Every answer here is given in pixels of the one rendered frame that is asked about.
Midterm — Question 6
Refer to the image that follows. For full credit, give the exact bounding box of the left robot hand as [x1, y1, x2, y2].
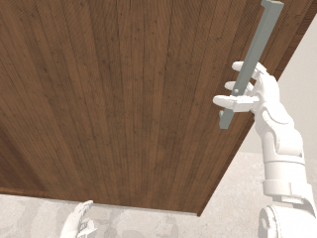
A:
[59, 200, 97, 238]

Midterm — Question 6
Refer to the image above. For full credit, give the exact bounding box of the right robot hand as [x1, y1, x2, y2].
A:
[213, 61, 280, 114]

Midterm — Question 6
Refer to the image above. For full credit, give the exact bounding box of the robot right forearm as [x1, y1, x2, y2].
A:
[254, 101, 317, 220]

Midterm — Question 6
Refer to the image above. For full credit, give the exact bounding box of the handle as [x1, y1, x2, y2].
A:
[219, 0, 284, 129]

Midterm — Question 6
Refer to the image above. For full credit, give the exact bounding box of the right robot upper arm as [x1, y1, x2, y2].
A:
[258, 205, 317, 238]

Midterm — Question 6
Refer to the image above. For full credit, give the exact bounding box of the wardrobe door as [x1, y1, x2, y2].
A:
[0, 123, 47, 191]
[0, 0, 313, 213]

